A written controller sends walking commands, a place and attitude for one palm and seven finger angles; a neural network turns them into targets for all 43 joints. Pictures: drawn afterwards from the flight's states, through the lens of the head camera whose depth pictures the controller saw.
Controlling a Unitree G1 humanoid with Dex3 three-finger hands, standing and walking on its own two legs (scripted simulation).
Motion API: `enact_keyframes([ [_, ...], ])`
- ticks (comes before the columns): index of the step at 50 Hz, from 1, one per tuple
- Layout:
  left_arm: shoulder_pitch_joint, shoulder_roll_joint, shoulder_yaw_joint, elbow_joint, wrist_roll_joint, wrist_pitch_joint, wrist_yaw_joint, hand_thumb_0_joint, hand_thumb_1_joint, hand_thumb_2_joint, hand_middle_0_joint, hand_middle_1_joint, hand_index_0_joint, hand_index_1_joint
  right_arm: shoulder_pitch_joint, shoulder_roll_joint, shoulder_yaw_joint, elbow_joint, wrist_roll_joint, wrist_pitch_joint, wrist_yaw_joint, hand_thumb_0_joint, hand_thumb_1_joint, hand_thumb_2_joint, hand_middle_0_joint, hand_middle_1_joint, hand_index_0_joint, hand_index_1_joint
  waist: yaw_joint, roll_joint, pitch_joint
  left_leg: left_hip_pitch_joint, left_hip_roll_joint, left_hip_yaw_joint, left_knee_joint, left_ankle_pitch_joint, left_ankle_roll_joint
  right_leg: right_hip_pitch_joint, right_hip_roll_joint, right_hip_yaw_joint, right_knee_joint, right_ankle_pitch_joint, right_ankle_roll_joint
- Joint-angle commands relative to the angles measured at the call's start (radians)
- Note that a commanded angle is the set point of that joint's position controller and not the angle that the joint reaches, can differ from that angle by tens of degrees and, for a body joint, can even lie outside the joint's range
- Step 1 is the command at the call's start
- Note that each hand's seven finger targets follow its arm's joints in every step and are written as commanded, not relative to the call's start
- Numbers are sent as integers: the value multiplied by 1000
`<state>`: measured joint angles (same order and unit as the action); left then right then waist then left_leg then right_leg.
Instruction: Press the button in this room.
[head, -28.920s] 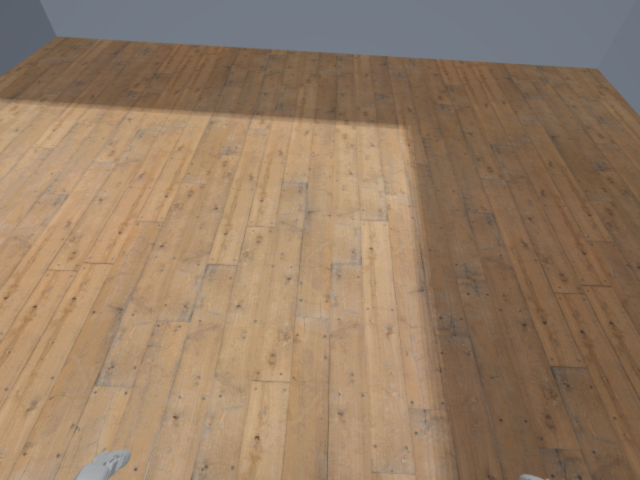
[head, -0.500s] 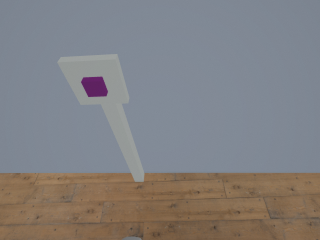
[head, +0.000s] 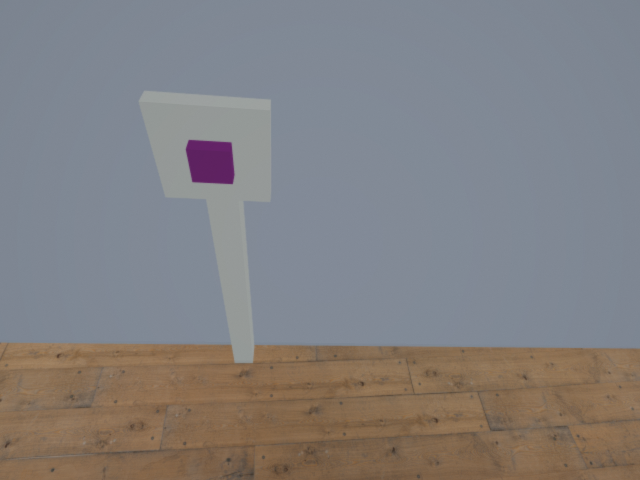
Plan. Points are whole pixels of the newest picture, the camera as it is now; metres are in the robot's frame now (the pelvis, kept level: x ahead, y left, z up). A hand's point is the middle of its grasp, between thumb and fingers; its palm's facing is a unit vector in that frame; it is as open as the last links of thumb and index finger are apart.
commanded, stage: come to a stop and stand still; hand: left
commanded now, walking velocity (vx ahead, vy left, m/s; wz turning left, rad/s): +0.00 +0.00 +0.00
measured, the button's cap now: (211, 161) +0.55 +0.21 +0.08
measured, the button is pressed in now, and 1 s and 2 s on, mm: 0 0 0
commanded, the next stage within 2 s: look again from close up in 1.60 s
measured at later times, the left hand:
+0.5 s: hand out of the picture +0.09 +0.13 -0.18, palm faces +0.06 -0.98 -0.20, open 7.2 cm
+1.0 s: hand out of the picture -0.02 +0.13 -0.18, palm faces +0.05 -0.98 -0.19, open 7.4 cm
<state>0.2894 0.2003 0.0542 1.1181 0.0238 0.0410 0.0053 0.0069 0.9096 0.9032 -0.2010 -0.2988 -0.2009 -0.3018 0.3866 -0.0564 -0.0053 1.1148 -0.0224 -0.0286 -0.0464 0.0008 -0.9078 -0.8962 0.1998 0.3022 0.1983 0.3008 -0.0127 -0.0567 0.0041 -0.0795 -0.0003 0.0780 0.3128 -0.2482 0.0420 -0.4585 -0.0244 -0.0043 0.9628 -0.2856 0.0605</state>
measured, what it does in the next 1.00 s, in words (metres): steps on the spot: right foot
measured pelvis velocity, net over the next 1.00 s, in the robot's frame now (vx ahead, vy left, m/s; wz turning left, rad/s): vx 0.00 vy -0.04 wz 0.01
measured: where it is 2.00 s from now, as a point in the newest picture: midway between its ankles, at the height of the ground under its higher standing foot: outside the picture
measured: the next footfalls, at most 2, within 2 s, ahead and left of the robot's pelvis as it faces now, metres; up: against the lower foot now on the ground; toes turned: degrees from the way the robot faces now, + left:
right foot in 0.18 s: +0.07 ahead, -0.14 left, +0.00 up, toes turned -5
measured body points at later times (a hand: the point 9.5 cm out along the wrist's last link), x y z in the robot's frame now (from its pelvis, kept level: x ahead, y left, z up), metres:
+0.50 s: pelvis +0.03 -0.04 -0.01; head +0.04 -0.04 +0.44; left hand +0.09 +0.18 -0.16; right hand +0.02 -0.25 -0.17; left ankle -0.05 +0.09 -0.75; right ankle +0.03 -0.14 -0.75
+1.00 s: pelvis +0.00 -0.04 +0.00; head +0.02 -0.04 +0.45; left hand -0.02 +0.18 -0.16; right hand -0.01 -0.27 -0.16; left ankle -0.05 +0.08 -0.75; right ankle +0.03 -0.14 -0.75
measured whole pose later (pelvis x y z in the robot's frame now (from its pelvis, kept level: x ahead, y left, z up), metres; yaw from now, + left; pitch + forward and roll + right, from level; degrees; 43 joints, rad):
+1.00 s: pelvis +0.00 -0.04 +0.00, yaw +1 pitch -2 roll -1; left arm 0.28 0.16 0.00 1.15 0.01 -0.01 0.03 0.01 0.91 0.90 -0.20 -0.30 -0.20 -0.30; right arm 0.29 -0.16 -0.01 1.15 -0.01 0.00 -0.03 0.00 -0.91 -0.90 0.20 0.30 0.20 0.30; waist 0.01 0.01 0.06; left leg -0.05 0.05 0.06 0.36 -0.28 -0.02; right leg -0.17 0.01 -0.11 0.36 -0.17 -0.04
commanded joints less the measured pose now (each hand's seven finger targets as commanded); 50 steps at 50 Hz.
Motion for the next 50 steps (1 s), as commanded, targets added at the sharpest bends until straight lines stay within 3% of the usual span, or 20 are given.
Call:
enact_keyframes([
  [1,-88,0,-14,-76,-8,-32,-1,0,900,900,-200,-300,-200,-300,110,-179,-41,16,-5,-14,-22,0,-900,-900,200,300,200,300,-31,211,59,109,281,-169,7,690,97,-77,-34,-27,-165,-77,-12],
  [4,-110,-9,-22,-75,-17,-42,4,0,900,900,-200,-300,-200,-300,103,-180,-46,36,-3,-4,-17,0,-900,-900,200,300,200,300,-38,234,42,79,254,-169,55,738,83,61,-11,-67,-345,-84,-31],
  [6,-75,-8,-19,-56,-17,-47,8,0,900,900,-200,-300,-200,-300,89,-177,-49,42,3,-1,-16,0,-900,-900,200,300,200,300,-14,215,26,36,228,-153,86,672,53,168,-5,-82,-475,35,-38],
  [7,-27,1,-19,-42,-18,-53,10,0,900,900,-200,-300,-200,-300,80,-173,-49,39,8,-1,-15,0,-900,-900,200,300,200,300,11,188,2,12,203,-139,128,602,26,256,-15,-80,-585,162,-41],
  [8,12,35,-17,-25,-17,-61,17,0,900,900,-200,-300,-200,-300,91,-150,-46,33,15,-3,-9,0,-900,-900,200,300,200,300,20,123,-39,-82,175,-117,179,484,-9,407,-76,-18,-606,330,-58],
  [9,41,72,-15,-9,-17,-67,28,0,900,900,-200,-300,-200,-300,91,-114,-37,23,23,-5,-4,0,-900,-900,200,300,200,300,20,32,-87,-219,133,-77,203,269,-46,559,-192,84,-546,587,-100],
  [10,47,93,-15,5,-20,-71,33,0,900,900,-200,-300,-200,-300,75,-94,-31,20,25,-3,0,0,-900,-900,200,300,200,300,22,-23,-65,-269,83,-46,175,23,-69,562,-275,110,-516,726,-156],
  [11,31,100,-19,2,-20,-67,33,0,900,900,-200,-300,-200,-300,68,-92,-35,24,24,1,2,0,-900,-900,200,300,200,300,18,-6,-32,-236,73,-50,155,-44,-71,497,-285,85,-518,709,-174],
  [12,4,94,-14,-3,-22,-73,34,0,900,900,-200,-300,-200,-300,82,-96,-34,34,18,13,1,0,-900,-900,200,300,200,300,7,-118,-37,-176,87,-45,139,-46,-76,437,-247,90,-547,628,-173],
  [13,-25,76,-22,-7,-22,-72,35,0,900,900,-200,-300,-200,-300,84,-105,-32,44,15,17,2,0,-900,-900,200,300,200,300,2,-129,-19,-135,92,-42,110,-28,-75,378,-218,68,-574,534,-154],
  [14,-50,60,-28,-11,-23,-68,35,0,900,900,-200,-300,-200,-300,87,-104,-31,50,13,16,3,0,-900,-900,200,300,200,300,-6,-105,9,-115,98,-60,80,65,-70,352,-177,37,-563,491,-135],
  [16,-46,33,-35,-17,-26,-67,38,0,900,900,-200,-300,-200,-300,80,-117,-26,63,10,6,0,0,-900,-900,200,300,200,300,6,8,34,-92,127,-86,44,286,-58,354,-125,-3,-513,516,-104],
  [19,-28,35,-38,-14,-25,-66,42,0,900,900,-200,-300,-200,-300,59,-130,-28,64,13,3,-5,0,-900,-900,200,300,200,300,11,84,13,-41,135,-77,59,406,-54,365,-111,-13,-514,516,-92],
  [23,-22,39,-36,-14,-22,-67,42,0,900,900,-200,-300,-200,-300,26,-135,-31,52,12,10,-5,0,-900,-900,200,300,200,300,9,94,26,-34,131,-71,45,301,-57,355,-116,0,-553,477,-93],
  [33,-11,67,-38,-8,-19,-71,36,0,900,900,-200,-300,-200,-300,-26,-175,-29,28,13,20,1,0,-900,-900,200,300,200,300,4,36,75,-32,122,-69,9,126,-50,322,-115,30,-641,337,-89],
  [42,8,93,-33,-2,-17,-73,31,0,900,900,-200,-300,-200,-300,-42,-207,-28,19,14,18,7,0,-900,-900,200,300,200,300,8,50,85,-37,115,-74,-9,45,-37,301,-107,47,-701,131,-91],
  [50,4,101,-27,-6,-16,-70,29,0,900,900,-200,-300,-200,-300,-29,-219,-31,19,12,13,9,0,-900,-900,200,300,200,300,13,55,102,-69,113,-82,-24,-1,-29,288,-104,50,-707,48,-94],
])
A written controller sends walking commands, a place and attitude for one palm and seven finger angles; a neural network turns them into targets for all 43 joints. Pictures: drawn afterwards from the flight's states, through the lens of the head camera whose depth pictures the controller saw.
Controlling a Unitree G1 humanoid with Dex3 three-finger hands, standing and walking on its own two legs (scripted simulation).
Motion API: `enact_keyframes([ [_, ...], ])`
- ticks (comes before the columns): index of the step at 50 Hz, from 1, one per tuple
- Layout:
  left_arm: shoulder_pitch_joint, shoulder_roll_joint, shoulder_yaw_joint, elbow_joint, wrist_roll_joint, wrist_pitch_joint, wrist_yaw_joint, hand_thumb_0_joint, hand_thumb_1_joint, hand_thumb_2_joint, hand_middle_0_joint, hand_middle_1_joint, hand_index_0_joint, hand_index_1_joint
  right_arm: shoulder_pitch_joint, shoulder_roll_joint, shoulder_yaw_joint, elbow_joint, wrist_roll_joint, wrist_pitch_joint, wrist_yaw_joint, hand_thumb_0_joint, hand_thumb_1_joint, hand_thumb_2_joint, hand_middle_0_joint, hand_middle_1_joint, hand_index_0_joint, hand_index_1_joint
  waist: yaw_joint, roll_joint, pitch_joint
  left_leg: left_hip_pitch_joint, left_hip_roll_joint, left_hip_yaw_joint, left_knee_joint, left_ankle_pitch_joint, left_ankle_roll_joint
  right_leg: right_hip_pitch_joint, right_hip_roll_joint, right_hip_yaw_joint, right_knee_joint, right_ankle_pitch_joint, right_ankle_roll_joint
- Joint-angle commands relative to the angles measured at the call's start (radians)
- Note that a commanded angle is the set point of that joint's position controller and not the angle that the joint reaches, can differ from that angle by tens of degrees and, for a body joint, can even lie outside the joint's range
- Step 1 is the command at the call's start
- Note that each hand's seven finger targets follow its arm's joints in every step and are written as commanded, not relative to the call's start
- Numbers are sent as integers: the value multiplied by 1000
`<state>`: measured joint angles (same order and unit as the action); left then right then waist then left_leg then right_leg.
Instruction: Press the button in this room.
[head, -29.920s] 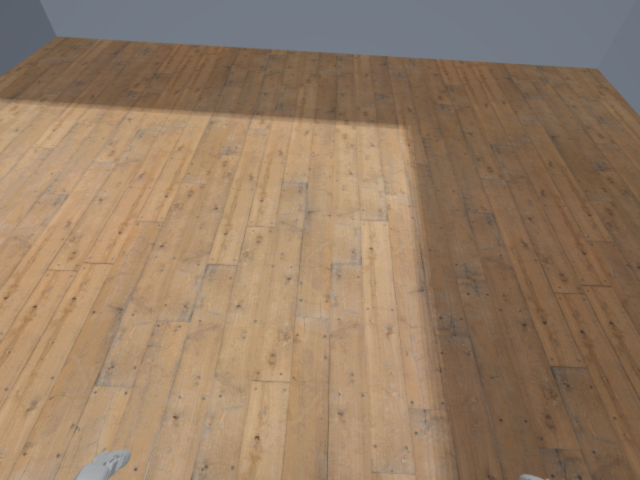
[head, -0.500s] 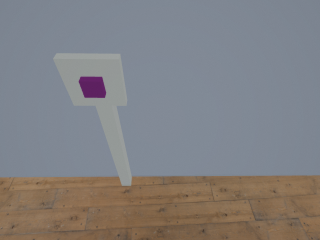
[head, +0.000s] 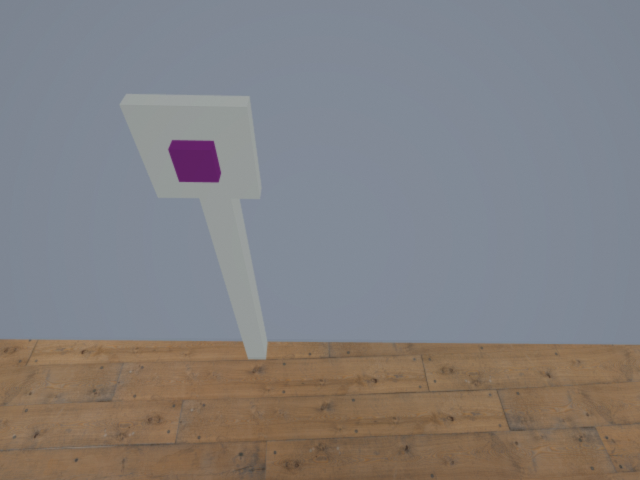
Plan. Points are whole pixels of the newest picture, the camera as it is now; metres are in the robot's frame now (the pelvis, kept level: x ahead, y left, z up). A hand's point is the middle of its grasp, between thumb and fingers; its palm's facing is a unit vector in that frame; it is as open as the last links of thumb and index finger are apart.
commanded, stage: come to a stop and stand still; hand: left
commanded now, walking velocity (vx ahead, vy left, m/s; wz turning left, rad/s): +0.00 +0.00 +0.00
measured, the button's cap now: (196, 160) +0.55 +0.24 +0.08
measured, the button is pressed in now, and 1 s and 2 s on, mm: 0 0 0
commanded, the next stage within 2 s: look again from close up in 0.60 s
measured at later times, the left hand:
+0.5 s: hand out of the picture +0.06 +0.24 -0.17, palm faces +0.01 -0.96 -0.27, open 7.4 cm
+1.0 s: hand out of the picture +0.03 +0.22 -0.17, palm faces +0.00 -0.96 -0.27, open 7.4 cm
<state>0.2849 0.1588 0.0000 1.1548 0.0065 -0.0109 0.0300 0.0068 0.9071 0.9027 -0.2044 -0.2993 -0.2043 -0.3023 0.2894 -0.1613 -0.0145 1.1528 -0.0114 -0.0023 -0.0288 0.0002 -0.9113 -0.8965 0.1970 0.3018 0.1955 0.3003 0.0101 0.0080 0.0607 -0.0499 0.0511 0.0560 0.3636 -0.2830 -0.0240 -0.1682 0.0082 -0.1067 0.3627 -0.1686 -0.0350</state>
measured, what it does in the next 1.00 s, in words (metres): stands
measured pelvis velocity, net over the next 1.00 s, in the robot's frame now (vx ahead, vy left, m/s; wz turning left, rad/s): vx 0.00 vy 0.02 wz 0.00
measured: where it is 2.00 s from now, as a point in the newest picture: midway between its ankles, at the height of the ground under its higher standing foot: outside the picture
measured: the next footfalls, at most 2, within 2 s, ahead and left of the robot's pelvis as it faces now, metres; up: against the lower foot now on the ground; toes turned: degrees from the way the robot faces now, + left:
none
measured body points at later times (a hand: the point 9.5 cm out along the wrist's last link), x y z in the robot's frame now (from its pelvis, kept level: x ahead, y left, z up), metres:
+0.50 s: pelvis +0.01 +0.02 +0.00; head +0.02 +0.02 +0.45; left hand +0.06 +0.29 -0.15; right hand +0.02 -0.23 -0.15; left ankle -0.05 +0.13 -0.74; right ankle +0.02 -0.09 -0.74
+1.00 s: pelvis +0.00 +0.02 -0.01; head +0.00 -0.01 +0.44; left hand +0.03 +0.27 -0.15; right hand +0.05 -0.21 -0.17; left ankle -0.05 +0.13 -0.74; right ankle +0.02 -0.09 -0.74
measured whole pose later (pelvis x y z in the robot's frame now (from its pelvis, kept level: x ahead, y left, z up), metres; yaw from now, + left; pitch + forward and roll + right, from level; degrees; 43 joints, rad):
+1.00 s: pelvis +0.00 +0.02 -0.01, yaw +0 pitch -2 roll +1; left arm 0.23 0.18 -0.03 1.09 0.00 0.00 0.02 0.01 0.91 0.90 -0.20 -0.30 -0.20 -0.30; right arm 0.24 -0.22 0.02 1.01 -0.02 -0.01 -0.02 0.00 -0.95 -0.90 0.20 0.30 0.20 0.30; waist 0.01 0.06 0.02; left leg -0.07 -0.01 0.08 0.43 -0.32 0.01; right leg -0.23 -0.06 -0.08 0.50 -0.23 0.00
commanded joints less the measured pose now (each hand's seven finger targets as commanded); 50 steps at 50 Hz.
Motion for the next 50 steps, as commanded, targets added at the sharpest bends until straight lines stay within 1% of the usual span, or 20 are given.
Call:
enact_keyframes([
  [1,8,146,27,-46,1,-18,4,0,900,900,-200,-300,-200,-300,68,-119,-21,-22,1,-16,-8,0,-900,-900,200,300,200,300,-8,3,43,-104,63,-65,-79,40,39,1,-137,152,-100,-55,1],
  [7,-11,165,31,-53,1,-22,3,0,900,900,-200,-300,-200,-300,55,-143,-26,-28,3,-28,-9,0,-900,-900,200,300,200,300,-3,9,7,-103,79,-79,-86,105,42,40,-138,129,-55,63,-3],
  [10,-28,176,33,-61,0,-23,3,0,900,900,-200,-300,-200,-300,52,-156,-27,-31,3,-32,-9,0,-900,-900,200,300,200,300,-3,-2,8,-112,83,-85,-91,136,41,54,-139,121,-37,111,-3],
  [11,-31,180,33,-61,0,-23,2,0,900,900,-200,-300,-200,-300,45,-164,-26,-30,2,-34,-10,0,-900,-900,200,300,200,300,-1,7,4,-107,84,-85,-92,151,42,56,-141,120,-33,128,-4],
  [14,-49,193,35,-67,1,-22,2,0,900,900,-200,-300,-200,-300,35,-177,-28,-37,3,-34,-9,0,-900,-900,200,300,200,300,-2,1,11,-108,87,-89,-97,170,42,56,-140,115,-25,146,-3],
  [20,-78,228,39,-82,2,-25,1,0,900,900,-200,-300,-200,-300,-2,-215,-34,-48,2,-40,-9,0,-900,-900,200,300,200,300,-3,10,-36,-63,91,-87,-89,289,40,79,-148,108,-6,237,-2],
  [24,-104,250,40,-89,3,-25,-1,0,900,900,-200,-300,-200,-300,-31,-235,-36,-57,2,-38,-7,0,-900,-900,200,300,200,300,-5,4,-30,-59,93,-88,-96,288,37,79,-148,108,-12,236,0],
  [31,-140,288,42,-96,3,-25,-4,0,900,900,-200,-300,-200,-300,-82,-281,-35,-73,1,-37,-3,0,-900,-900,200,300,200,300,-7,11,-42,-41,95,-92,-109,305,33,86,-153,110,-24,239,4],
  [34,-146,301,42,-97,4,-26,-6,0,900,900,-200,-300,-200,-300,-101,-293,-36,-81,2,-36,-1,0,-900,-900,200,300,200,300,-7,1,-52,-30,94,-95,-110,301,35,88,-155,113,-31,239,5],
  [35,-14,184,21,-64,6,-34,32,0,900,900,-200,-300,-200,-300,-100,-206,-17,-131,9,-43,13,0,-900,-900,200,300,200,300,1,42,-88,-92,107,-28,76,356,28,73,-183,145,71,466,17],
  [36,-53,228,14,-93,3,-38,26,0,900,900,-200,-300,-200,-300,-30,-159,-4,-145,0,-32,11,0,-900,-900,200,300,200,300,-34,66,-146,-114,51,-69,41,281,21,125,-207,143,119,503,-10],
  [37,-64,215,8,-95,0,-36,18,0,900,900,-200,-300,-200,-300,-38,-166,4,-145,-1,-34,9,0,-900,-900,200,300,200,300,-20,99,-124,-99,61,-67,9,327,24,91,-194,119,120,454,-17],
  [38,-56,205,5,-101,0,-29,12,0,900,900,-200,-300,-200,-300,-27,-172,9,-156,-1,-33,10,0,-900,-900,200,300,200,300,-19,99,-137,-96,79,-72,7,350,24,78,-169,95,112,307,-17],
  [39,-73,197,2,-112,0,-22,7,0,900,900,-200,-300,-200,-300,-28,-177,11,-170,-8,-32,12,0,-900,-900,200,300,200,300,-15,148,-118,-105,87,-86,0,366,31,49,-146,87,119,187,-14],
  [40,-81,197,2,-112,1,-15,3,0,900,900,-200,-300,-200,-300,-35,-186,14,-181,-10,-30,10,0,-900,-900,200,300,200,300,-11,127,-106,-107,94,-89,0,394,38,38,-129,74,120,136,-7],
  [41,-85,195,1,-114,0,-12,0,0,900,900,-200,-300,-200,-300,-42,-189,15,-188,-9,-29,8,0,-900,-900,200,300,200,300,-9,101,-88,-106,92,-89,-2,405,43,25,-127,72,115,133,-5],
  [43,-82,194,0,-113,-2,-7,-4,0,900,900,-200,-300,-200,-300,-32,-196,16,-198,-6,-26,5,0,-900,-900,200,300,200,300,-12,4,-62,-104,87,-85,-11,329,49,7,-132,80,100,131,-3],
  [45,-83,184,-1,-112,-1,-3,-6,0,900,900,-200,-300,-200,-300,-18,-193,17,-193,-7,-23,5,0,-900,-900,200,300,200,300,-12,-22,-2,-136,81,-88,-31,245,54,-19,-128,90,88,86,-2],
  [47,-64,175,-1,-107,-1,-2,-4,0,900,900,-200,-300,-200,-300,-6,-178,19,-182,-5,-23,5,0,-900,-900,200,300,200,300,-11,-37,19,-140,68,-82,-37,185,53,-31,-131,109,68,71,-3],
  [50,-42,158,1,-101,0,0,-3,0,900,900,-200,-300,-200,-300,20,-149,21,-160,-5,-22,5,0,-900,-900,200,300,200,300,-10,-40,43,-160,60,-78,-54,114,54,-38,-127,118,49,18,-3],
])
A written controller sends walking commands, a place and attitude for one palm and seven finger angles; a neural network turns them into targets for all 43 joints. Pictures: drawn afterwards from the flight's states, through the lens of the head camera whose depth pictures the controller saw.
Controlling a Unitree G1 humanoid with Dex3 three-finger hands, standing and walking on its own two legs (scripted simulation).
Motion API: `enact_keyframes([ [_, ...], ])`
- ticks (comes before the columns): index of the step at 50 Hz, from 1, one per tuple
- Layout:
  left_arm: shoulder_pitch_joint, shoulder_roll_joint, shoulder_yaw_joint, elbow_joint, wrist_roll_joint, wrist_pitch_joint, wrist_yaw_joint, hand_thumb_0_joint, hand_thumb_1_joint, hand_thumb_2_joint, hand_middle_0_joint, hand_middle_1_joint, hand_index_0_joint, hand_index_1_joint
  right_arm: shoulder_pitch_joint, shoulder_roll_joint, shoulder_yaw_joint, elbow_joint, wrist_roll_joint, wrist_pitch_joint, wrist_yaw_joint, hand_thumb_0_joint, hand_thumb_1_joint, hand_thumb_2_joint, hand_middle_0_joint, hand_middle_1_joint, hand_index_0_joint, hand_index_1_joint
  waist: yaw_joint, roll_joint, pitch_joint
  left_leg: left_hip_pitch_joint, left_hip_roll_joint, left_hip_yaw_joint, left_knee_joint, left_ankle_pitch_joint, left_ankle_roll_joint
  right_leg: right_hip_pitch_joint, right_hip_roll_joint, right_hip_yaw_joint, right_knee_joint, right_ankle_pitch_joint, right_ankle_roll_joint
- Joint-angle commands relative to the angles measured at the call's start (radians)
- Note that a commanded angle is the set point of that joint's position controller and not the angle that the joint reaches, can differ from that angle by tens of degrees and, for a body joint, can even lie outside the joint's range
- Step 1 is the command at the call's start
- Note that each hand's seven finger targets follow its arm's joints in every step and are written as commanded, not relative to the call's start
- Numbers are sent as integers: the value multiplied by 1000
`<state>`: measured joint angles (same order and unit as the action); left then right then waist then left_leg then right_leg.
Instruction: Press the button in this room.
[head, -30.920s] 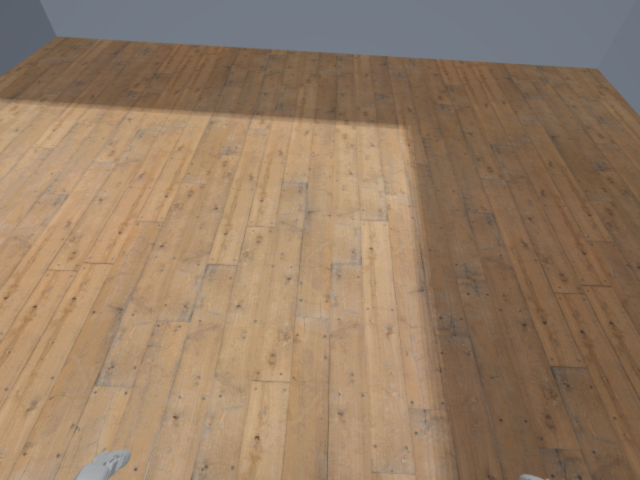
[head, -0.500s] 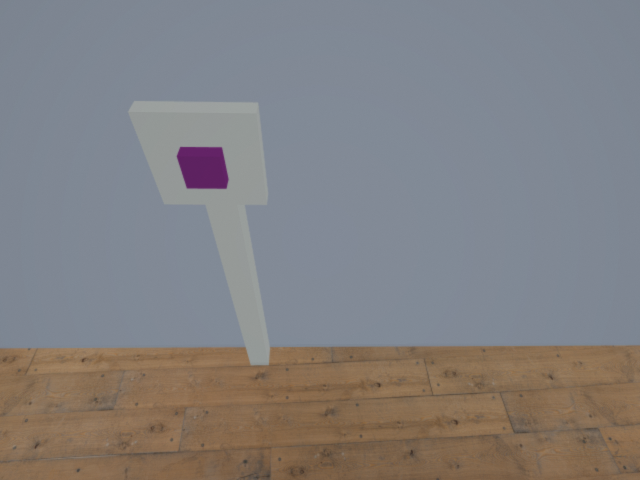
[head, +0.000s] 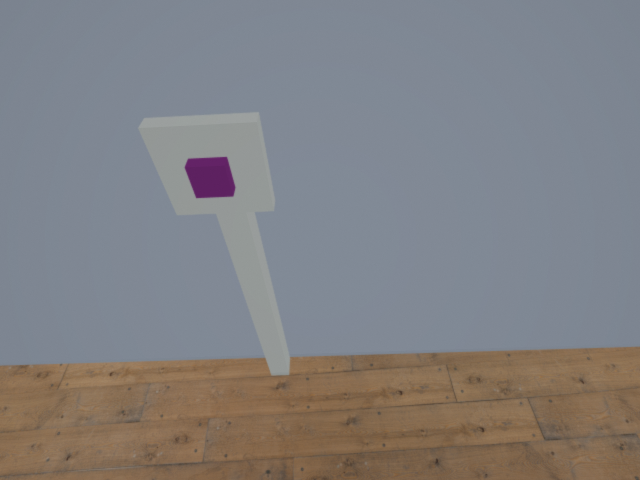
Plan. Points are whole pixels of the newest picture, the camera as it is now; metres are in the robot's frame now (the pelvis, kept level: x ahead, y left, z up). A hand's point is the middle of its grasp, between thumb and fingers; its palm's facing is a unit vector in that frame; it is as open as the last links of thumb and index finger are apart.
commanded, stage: look again from close up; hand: left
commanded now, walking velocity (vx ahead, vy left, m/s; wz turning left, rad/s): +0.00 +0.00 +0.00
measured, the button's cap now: (211, 176) +0.55 +0.22 +0.09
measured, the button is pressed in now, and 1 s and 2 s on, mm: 0 0 0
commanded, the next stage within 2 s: shuffle to correct the standing spot in 0.22 s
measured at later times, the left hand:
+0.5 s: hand out of the picture -0.01 +0.14 -0.18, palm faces +0.05 -0.98 -0.19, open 7.3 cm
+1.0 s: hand out of the picture +0.10 +0.15 -0.17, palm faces +0.13 -0.96 -0.23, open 7.3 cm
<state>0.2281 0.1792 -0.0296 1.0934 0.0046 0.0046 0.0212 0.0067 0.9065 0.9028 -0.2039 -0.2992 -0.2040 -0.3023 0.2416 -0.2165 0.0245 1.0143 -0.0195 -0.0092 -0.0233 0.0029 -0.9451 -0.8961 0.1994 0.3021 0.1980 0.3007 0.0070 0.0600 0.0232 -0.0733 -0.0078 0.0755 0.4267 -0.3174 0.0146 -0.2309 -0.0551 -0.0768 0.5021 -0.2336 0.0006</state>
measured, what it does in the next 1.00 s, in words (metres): lifts its left foot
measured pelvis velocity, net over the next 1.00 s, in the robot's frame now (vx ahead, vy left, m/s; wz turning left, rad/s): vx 0.09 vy -0.03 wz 0.08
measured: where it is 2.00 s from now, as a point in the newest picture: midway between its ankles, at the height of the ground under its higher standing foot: outside the picture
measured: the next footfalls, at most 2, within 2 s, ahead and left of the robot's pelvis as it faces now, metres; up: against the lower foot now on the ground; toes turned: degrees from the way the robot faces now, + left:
left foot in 1.18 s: +0.15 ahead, +0.10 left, +0.00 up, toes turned +6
right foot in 1.50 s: +0.08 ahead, -0.14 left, +0.00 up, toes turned +2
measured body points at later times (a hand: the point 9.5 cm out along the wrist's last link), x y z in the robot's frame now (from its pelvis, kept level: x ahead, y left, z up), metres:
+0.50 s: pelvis +0.00 -0.03 +0.00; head +0.01 -0.04 +0.45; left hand -0.01 +0.19 -0.16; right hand -0.05 -0.24 -0.17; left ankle -0.05 +0.10 -0.74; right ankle +0.02 -0.12 -0.74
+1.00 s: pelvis +0.09 -0.03 -0.01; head +0.12 -0.05 +0.44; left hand +0.09 +0.20 -0.15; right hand +0.07 -0.24 -0.17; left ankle +0.02 +0.09 -0.68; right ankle +0.08 -0.11 -0.74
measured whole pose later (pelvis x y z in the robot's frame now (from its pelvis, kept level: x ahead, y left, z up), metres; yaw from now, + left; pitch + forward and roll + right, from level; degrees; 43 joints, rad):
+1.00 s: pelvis +0.09 -0.03 -0.01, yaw +4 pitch +0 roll +1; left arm 0.25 0.13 0.03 1.07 0.02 -0.06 0.03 0.01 0.93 0.90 -0.20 -0.30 -0.20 -0.30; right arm 0.33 -0.13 -0.02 1.12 -0.02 0.00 -0.02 0.00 -0.91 -0.90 0.20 0.30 0.20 0.30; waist 0.00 0.04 0.08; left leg -0.37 0.03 0.04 1.02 -0.48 0.00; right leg -0.23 -0.01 -0.13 0.55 -0.32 -0.06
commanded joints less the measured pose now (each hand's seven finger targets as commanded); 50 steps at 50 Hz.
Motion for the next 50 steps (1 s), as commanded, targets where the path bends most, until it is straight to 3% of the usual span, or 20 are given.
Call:
enact_keyframes([
  [1,24,136,31,-38,2,-17,6,0,900,900,-200,-300,-200,-300,73,-88,-18,-16,3,-15,-1,0,-900,-900,200,300,200,300,-6,-112,77,-131,114,-93,-115,137,15,24,-66,95,-99,79,-40],
  [16,79,92,36,20,-2,-30,6,0,900,900,-200,-300,-200,-300,159,-15,-10,82,6,-17,-8,0,-900,-900,200,300,200,300,-3,-55,34,-128,108,-64,-99,113,2,68,-78,117,-141,88,-58],
  [21,113,111,59,19,10,-18,3,0,900,900,-200,-300,-200,-300,200,8,-18,91,-5,4,1,0,-900,-900,200,300,200,300,8,-151,85,-227,45,-24,23,-120,12,18,-115,189,-228,-384,-86],
  [25,121,129,84,-5,16,-18,6,0,900,900,-200,-300,-200,-300,231,36,-27,88,-6,8,3,0,-900,-900,200,300,200,300,-3,-209,97,-232,38,-8,186,-120,20,-66,-201,261,-316,-497,-136],
  [27,108,119,88,-17,18,-23,4,0,900,900,-200,-300,-200,-300,249,51,-26,95,-6,1,5,0,-900,-900,200,300,200,300,-16,-166,106,-186,47,-7,158,-99,22,-120,-198,226,-286,-447,-141],
  [29,75,86,82,-31,14,-20,1,0,900,900,-200,-300,-200,-300,318,66,-24,122,-7,-10,5,0,-900,-900,200,300,200,300,-40,-71,115,-94,49,-26,9,-66,28,-192,-119,116,-160,-389,-115],
  [30,54,54,76,-40,13,-19,-2,0,900,900,-200,-300,-200,-300,357,41,-27,135,-12,-18,2,0,-900,-900,200,300,200,300,-51,44,132,-125,101,-122,-69,-109,47,-207,-51,43,-33,-356,-91],
  [31,32,17,69,-60,12,-20,-8,0,900,900,-200,-300,-200,-300,369,3,-36,134,-16,-25,-1,0,-900,-900,200,300,200,300,-55,212,157,-148,212,-280,-185,-148,96,-241,29,-54,144,-289,-60],
  [32,8,-1,64,-79,18,-28,-11,0,900,900,-200,-300,-200,-300,362,-25,-43,128,-17,-32,-10,0,-900,-900,200,300,200,300,-56,281,185,-95,288,-398,-226,-30,155,-325,57,-70,267,-271,-54],
  [34,-31,11,67,-88,19,-44,-19,0,900,900,-200,-300,-200,-300,356,-4,-41,122,-15,-46,-17,0,-900,-900,200,300,200,300,-55,189,154,2,306,-379,-154,327,210,-401,22,-13,407,-307,-65],
  [36,-47,-10,69,-89,12,-51,-26,0,900,900,-200,-300,-200,-300,325,-22,-44,105,-21,-56,-19,0,-900,-900,200,300,200,300,-48,96,117,24,295,-303,-112,500,204,-352,12,-13,385,-294,-58],
  [39,-10,-25,71,-77,8,-51,-32,0,900,900,-200,-300,-200,-300,265,-41,-51,91,-17,-51,-22,0,-900,-900,200,300,200,300,-11,73,80,-37,240,-196,-67,486,157,-171,35,-55,191,-191,-54],
  [41,117,-3,80,-39,10,-58,-31,0,900,900,-200,-300,-200,-300,240,-45,-56,84,-3,-49,-19,0,-900,-900,200,300,200,300,46,30,22,-112,175,-116,62,468,108,58,55,-68,19,-2,-56],
  [42,223,49,94,-7,14,-68,-24,0,900,900,-200,-300,-200,-300,242,-22,-55,77,7,-54,-13,0,-900,-900,200,300,200,300,88,-79,-28,-236,134,-78,217,389,81,250,-27,52,-5,58,-84],
  [43,350,135,117,27,19,-78,-10,0,900,900,-200,-300,-200,-300,226,30,-48,47,16,-64,-6,0,-900,-900,200,300,200,300,125,-335,-98,-458,20,8,472,25,39,434,-275,396,-103,261,-173],
  [44,386,160,111,39,8,-76,-4,0,900,900,-200,-300,-200,-300,186,13,-55,23,11,-53,-7,0,-900,-900,200,300,200,300,116,-318,-109,-531,-9,-23,684,-278,20,438,-393,513,-161,529,-262],
  [45,317,132,101,26,8,-71,4,0,900,900,-200,-300,-200,-300,169,22,-60,33,11,-45,-11,0,-900,-900,200,300,200,300,87,-220,-52,-526,32,-82,744,-257,10,341,-380,432,-152,574,-289],
  [47,160,56,72,-11,14,-69,10,0,900,900,-200,-300,-200,-300,139,55,-52,54,6,-18,-4,0,-900,-900,200,300,200,300,18,-213,62,-443,75,-90,689,-180,-11,98,-292,272,-173,654,-230],
  [49,86,44,68,-38,20,-61,16,0,900,900,-200,-300,-200,-300,163,88,-47,75,9,4,3,0,-900,-900,200,300,200,300,-23,-191,59,-340,66,-51,561,-119,-27,3,-222,117,-169,699,-186],
  [50,77,56,70,-44,20,-55,18,0,900,900,-200,-300,-200,-300,158,94,-45,73,11,11,5,0,-900,-900,200,300,200,300,-28,-205,54,-300,62,-33,499,-84,-32,-32,-209,82,-156,703,-175],
])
